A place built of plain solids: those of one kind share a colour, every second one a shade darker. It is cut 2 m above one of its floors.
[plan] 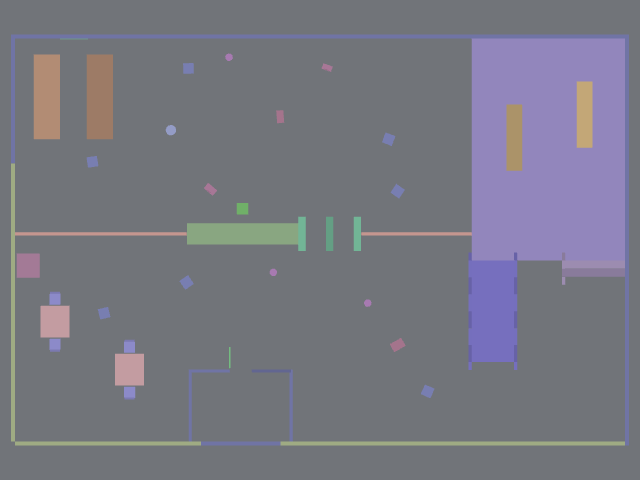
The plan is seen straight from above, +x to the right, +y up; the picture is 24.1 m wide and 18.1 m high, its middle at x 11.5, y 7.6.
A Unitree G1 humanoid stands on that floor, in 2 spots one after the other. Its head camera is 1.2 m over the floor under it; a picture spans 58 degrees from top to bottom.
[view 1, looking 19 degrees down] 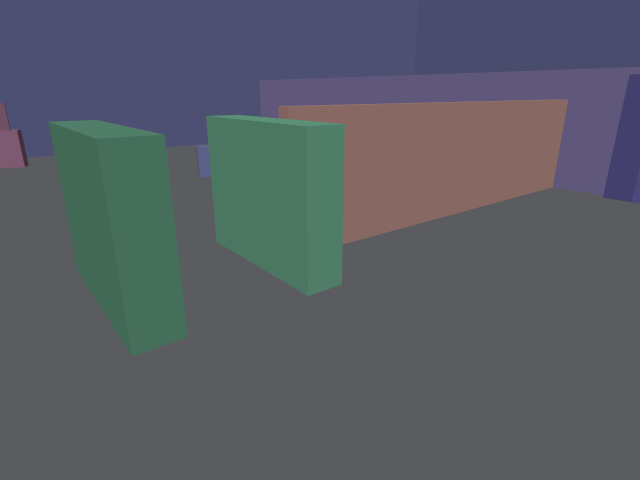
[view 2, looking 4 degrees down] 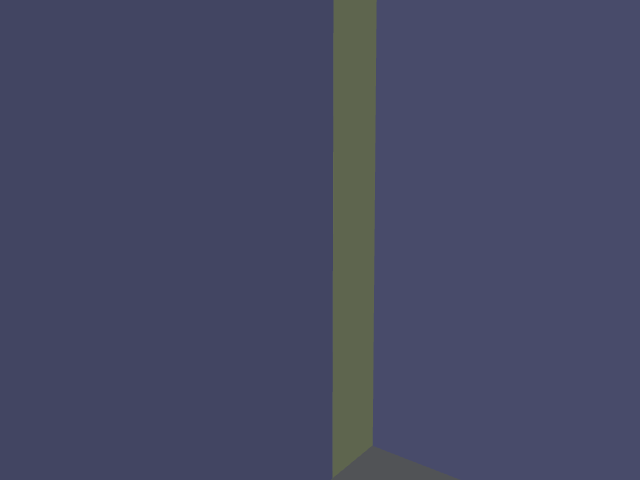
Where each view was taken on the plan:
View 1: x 11.34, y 5.23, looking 52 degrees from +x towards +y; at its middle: gate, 2.62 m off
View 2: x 8.51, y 1.10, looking -142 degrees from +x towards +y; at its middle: wall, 1.79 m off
